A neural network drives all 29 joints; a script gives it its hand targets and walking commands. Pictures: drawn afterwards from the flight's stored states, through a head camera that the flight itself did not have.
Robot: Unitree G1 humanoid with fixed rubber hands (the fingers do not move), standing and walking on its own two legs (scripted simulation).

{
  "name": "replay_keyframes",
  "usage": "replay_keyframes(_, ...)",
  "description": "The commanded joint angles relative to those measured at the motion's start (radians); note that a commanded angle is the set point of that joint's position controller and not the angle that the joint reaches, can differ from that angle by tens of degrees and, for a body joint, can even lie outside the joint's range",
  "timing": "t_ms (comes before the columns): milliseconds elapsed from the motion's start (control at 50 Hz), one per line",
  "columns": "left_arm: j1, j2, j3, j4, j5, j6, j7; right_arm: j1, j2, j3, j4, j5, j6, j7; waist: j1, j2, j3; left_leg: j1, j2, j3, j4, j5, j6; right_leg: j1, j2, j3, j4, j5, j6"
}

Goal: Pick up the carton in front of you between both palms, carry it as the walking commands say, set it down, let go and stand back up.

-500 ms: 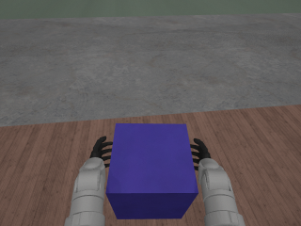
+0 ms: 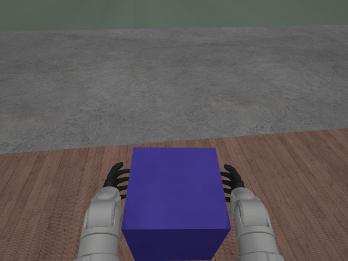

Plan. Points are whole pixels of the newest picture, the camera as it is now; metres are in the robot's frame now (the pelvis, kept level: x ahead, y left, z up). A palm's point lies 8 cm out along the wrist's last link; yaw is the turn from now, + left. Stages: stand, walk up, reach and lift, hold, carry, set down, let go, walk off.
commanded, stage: hold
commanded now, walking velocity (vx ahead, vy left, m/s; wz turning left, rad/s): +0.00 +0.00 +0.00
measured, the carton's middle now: (173, 206) +0.30 +0.00 -0.04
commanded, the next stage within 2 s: carry in 0.38 s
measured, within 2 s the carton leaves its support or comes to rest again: neither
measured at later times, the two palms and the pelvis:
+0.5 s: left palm (107, 189) +0.29 +0.16 +0.06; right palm (236, 188) +0.28 -0.14 +0.05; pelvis -0.01 +0.00 -0.01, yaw +2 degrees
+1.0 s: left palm (104, 144) +0.41 +0.18 +0.08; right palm (216, 138) +0.42 -0.12 +0.08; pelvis +0.19 +0.02 +0.00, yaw +2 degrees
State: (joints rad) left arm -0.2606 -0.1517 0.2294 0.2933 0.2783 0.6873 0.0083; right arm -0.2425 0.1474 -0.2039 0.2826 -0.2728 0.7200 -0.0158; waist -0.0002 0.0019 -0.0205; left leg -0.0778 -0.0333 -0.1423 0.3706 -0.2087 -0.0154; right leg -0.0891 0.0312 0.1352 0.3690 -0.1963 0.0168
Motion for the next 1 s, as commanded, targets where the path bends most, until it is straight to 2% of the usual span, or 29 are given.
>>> replay_keyframes(0,-0.458,-0.990,-0.590,-0.066,-0.289,-0.009,-0.263,-0.544,0.962,0.592,-0.137,0.301,-0.048,0.265,0.001,0.006,-0.288,0.073,-0.070,0.066,-0.042,0.294,-0.014,0.103,0.075,-0.072,-0.035,0.264,0.008)
replay_keyframes(60,-0.436,-0.968,-0.592,-0.089,-0.291,0.023,-0.256,-0.523,0.941,0.597,-0.160,0.306,-0.016,0.259,0.003,0.005,-0.267,0.079,-0.068,0.065,-0.055,0.291,-0.015,0.109,0.074,-0.068,-0.048,0.260,0.007)
replay_keyframes(160,-0.448,-0.937,-0.525,-0.030,-0.253,0.050,-0.261,-0.529,0.911,0.525,-0.092,0.266,0.010,0.263,0.002,0.002,-0.144,0.026,-0.062,0.077,-0.080,0.127,-0.009,0.067,0.068,-0.076,-0.070,0.103,0.001)
replay_keyframes(340,-0.555,-0.971,-0.531,-0.016,-0.263,0.033,-0.277,-0.633,0.956,0.532,-0.076,0.275,-0.005,0.276,0.003,0.002,-0.203,0.020,-0.061,0.084,-0.062,0.091,-0.004,0.078,0.063,-0.078,-0.053,0.080,0.000)
replay_keyframes(360,-0.559,-0.956,-0.529,-0.018,-0.270,0.032,-0.274,-0.641,0.950,0.532,-0.084,0.278,-0.007,0.271,0.004,-0.043,-0.210,-0.099,0.092,0.043,0.022,-0.091,0.011,-0.031,-0.105,-0.030,0.006,-0.112,-0.010)
replay_keyframes(400,-0.550,-0.954,-0.552,-0.059,-0.281,0.034,-0.262,-0.645,0.948,0.558,-0.119,0.297,-0.006,0.260,0.003,-0.066,-0.203,-0.174,0.053,0.058,0.054,-0.414,0.006,-0.136,-0.119,0.038,-0.073,-0.533,-0.031)
replay_keyframes(420,-0.557,-0.962,-0.573,-0.091,-0.293,0.039,-0.254,-0.658,0.954,0.584,-0.146,0.314,-0.002,0.256,0.005,-0.098,-0.187,-0.222,0.034,0.099,0.117,-0.430,-0.001,-0.151,-0.141,0.068,-0.095,-0.599,-0.049)
replay_keyframes(460,-0.529,-0.956,-0.611,-0.155,-0.312,0.057,-0.235,-0.659,0.962,0.635,-0.204,0.350,0.016,0.246,0.006,-0.173,-0.228,-0.256,0.004,0.197,0.259,-0.220,-0.011,-0.124,-0.212,0.123,-0.115,-0.502,-0.089)
replay_keyframes(480,-0.518,-0.952,-0.640,-0.193,-0.322,0.072,-0.224,-0.653,0.961,0.663,-0.244,0.369,0.029,0.240,0.005,-0.167,-0.258,-0.237,0.009,0.212,0.229,-0.194,-0.005,-0.132,-0.224,0.109,-0.102,-0.468,-0.103)
replay_keyframes(500,-0.510,-0.948,-0.666,-0.237,-0.334,0.089,-0.211,-0.661,0.959,0.690,-0.290,0.390,0.045,0.236,0.004,-0.143,-0.284,-0.157,0.010,0.224,0.152,-0.186,0.002,-0.182,-0.210,0.067,-0.066,-0.457,-0.102)
replay_keyframes(520,-0.507,-0.944,-0.697,-0.291,-0.350,0.110,-0.200,-0.657,0.960,0.718,-0.325,0.409,0.065,0.229,0.000,-0.099,-0.301,-0.075,0.014,0.217,0.070,-0.207,0.010,-0.243,-0.171,-0.002,-0.008,-0.476,-0.082)
replay_keyframes(540,-0.529,-0.944,-0.734,-0.355,-0.372,0.135,-0.191,-0.630,0.941,0.728,-0.356,0.416,0.085,0.219,-0.007,0.041,-0.288,-0.043,0.125,0.032,-0.046,-0.367,0.042,-0.333,-0.104,-0.108,0.153,-0.466,-0.042)
replay_keyframes(560,-0.542,-0.949,-0.763,-0.396,-0.395,0.162,-0.183,-0.601,0.930,0.735,-0.385,0.419,0.107,0.205,-0.016,0.258,-0.241,0.007,0.293,-0.248,-0.197,-0.553,0.111,-0.489,-0.030,-0.224,0.391,-0.366,0.003)
replay_keyframes(580,-0.555,-0.938,-0.783,-0.427,-0.414,0.187,-0.175,-0.565,0.929,0.735,-0.407,0.414,0.131,0.189,-0.020,0.265,-0.176,0.030,0.377,-0.372,-0.243,-0.520,0.172,-0.599,-0.058,-0.217,0.448,-0.326,0.002)
replay_keyframes(600,-0.547,-0.934,-0.810,-0.455,-0.437,0.208,-0.168,-0.539,0.915,0.732,-0.450,0.408,0.152,0.171,-0.021,0.214,-0.175,0.032,0.385,-0.360,-0.227,-0.406,0.201,-0.609,-0.091,-0.196,0.436,-0.316,-0.004)
replay_keyframes(620,-0.525,-0.934,-0.831,-0.473,-0.458,0.227,-0.159,-0.520,0.905,0.735,-0.491,0.406,0.173,0.154,-0.019,0.165,-0.210,0.052,0.361,-0.272,-0.191,-0.297,0.197,-0.576,-0.099,-0.201,0.384,-0.308,-0.007)
replay_keyframes(640,-0.487,-0.927,-0.845,-0.502,-0.471,0.247,-0.147,-0.489,0.893,0.743,-0.531,0.411,0.194,0.136,-0.020,0.150,-0.253,0.066,0.327,-0.171,-0.159,-0.198,0.181,-0.523,-0.078,-0.228,0.321,-0.273,-0.005)
replay_keyframes(680,-0.412,-0.905,-0.846,-0.560,-0.479,0.287,-0.115,-0.415,0.872,0.747,-0.601,0.416,0.237,0.103,-0.024,0.178,-0.299,0.064,0.267,-0.036,-0.106,-0.036,0.152,-0.405,-0.025,-0.299,0.197,-0.181,0.002)
replay_keyframes(720,-0.295,-0.875,-0.823,-0.606,-0.467,0.332,-0.075,-0.324,0.845,0.749,-0.657,0.421,0.288,0.069,-0.013,0.145,-0.330,-0.018,0.219,0.079,-0.002,0.014,0.126,-0.189,-0.002,-0.362,0.012,-0.057,0.003)
replay_keyframes(740,-0.247,-0.858,-0.807,-0.628,-0.456,0.355,-0.054,-0.271,0.827,0.746,-0.676,0.422,0.313,0.052,-0.012,0.095,-0.354,-0.140,0.199,0.126,0.070,-0.028,0.104,0.003,-0.030,-0.341,-0.029,-0.014,-0.006)
replay_keyframes(760,-0.186,-0.837,-0.785,-0.642,-0.442,0.378,-0.031,-0.243,0.802,0.742,-0.695,0.422,0.337,0.033,0.005,0.029,-0.383,-0.325,0.173,0.171,0.199,-0.089,0.072,0.228,-0.132,-0.218,-0.045,-0.047,-0.036)
replay_keyframes(780,-0.136,-0.800,-0.749,-0.658,-0.419,0.395,-0.004,-0.234,0.781,0.741,-0.736,0.428,0.364,0.015,0.025,-0.210,-0.380,-0.592,0.099,0.277,0.438,-0.234,0.021,0.374,-0.361,0.113,-0.109,-0.208,-0.128)
replay_keyframes(800,-0.114,-0.789,-0.715,-0.657,-0.400,0.410,0.023,-0.279,0.752,0.745,-0.785,0.445,0.388,-0.001,0.038,-0.291,-0.306,-0.768,0.079,0.264,0.539,-0.340,0.023,0.378,-0.491,0.321,-0.125,-0.148,-0.242)
replay_keyframes(820,-0.105,-0.780,-0.694,-0.697,-0.394,0.424,0.045,-0.292,0.754,0.756,-0.813,0.469,0.404,-0.015,0.036,-0.202,-0.246,-0.819,0.118,0.215,0.605,-0.367,0.029,0.318,-0.510,0.331,-0.140,-0.073,-0.276)
replay_keyframes(840,-0.104,-0.786,-0.688,-0.741,-0.399,0.437,0.062,-0.274,0.761,0.752,-0.828,0.482,0.413,-0.026,0.032,-0.127,-0.229,-0.815,0.140,0.206,0.635,-0.357,0.025,0.275,-0.482,0.265,-0.147,-0.041,-0.258)
replay_keyframes(860,-0.091,-0.792,-0.688,-0.793,-0.406,0.446,0.078,-0.235,0.770,0.750,-0.859,0.489,0.418,-0.039,0.031,-0.083,-0.231,-0.797,0.156,0.208,0.586,-0.310,0.020,0.243,-0.458,0.193,-0.175,-0.095,-0.228)
replay_keyframes(900,-0.147,-0.789,-0.706,-0.871,-0.428,0.449,0.099,-0.216,0.770,0.718,-0.877,0.479,0.416,-0.068,0.027,-0.095,-0.225,-0.689,0.142,0.246,0.443,-0.184,0.008,0.166,-0.377,0.018,-0.199,-0.087,-0.170)
replay_keyframes(920,-0.147,-0.771,-0.711,-0.891,-0.441,0.448,0.110,-0.197,0.754,0.701,-0.885,0.471,0.412,-0.086,0.026,-0.112,-0.226,-0.623,0.125,0.271,0.379,-0.135,0.003,0.128,-0.344,-0.049,-0.198,-0.069,-0.154)
replay_keyframes(980,-0.102,-0.690,-0.709,-0.920,-0.461,0.441,0.142,-0.110,0.681,0.645,-0.896,0.429,0.400,-0.143,0.027,-0.153,-0.202,-0.461,0.085,0.333,0.231,-0.001,0.008,0.037,-0.300,-0.170,-0.174,0.009,-0.130)
